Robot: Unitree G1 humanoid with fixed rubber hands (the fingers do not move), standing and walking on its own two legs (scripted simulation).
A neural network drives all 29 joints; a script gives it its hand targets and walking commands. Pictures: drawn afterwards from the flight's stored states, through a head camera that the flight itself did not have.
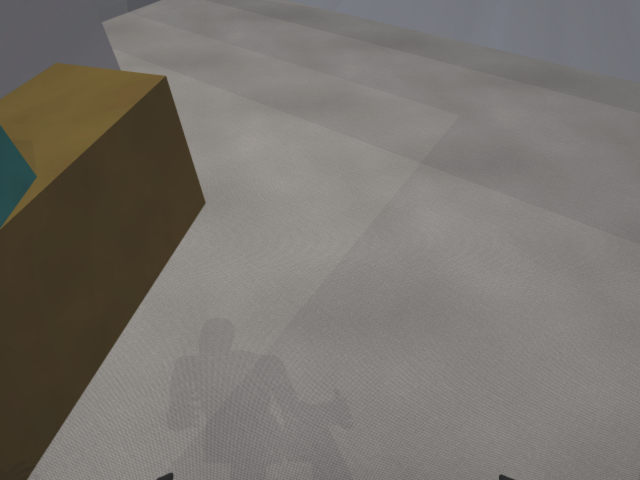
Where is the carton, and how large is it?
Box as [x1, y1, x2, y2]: [0, 125, 36, 227]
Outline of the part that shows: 0,125 0,227 36,176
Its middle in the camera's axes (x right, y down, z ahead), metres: -0.83 -0.19 +0.81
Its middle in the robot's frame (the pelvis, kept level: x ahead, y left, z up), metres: +0.75 +0.84 -0.01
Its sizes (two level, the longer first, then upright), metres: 0.217 0.200 0.293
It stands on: a pedestal, 0.60 m high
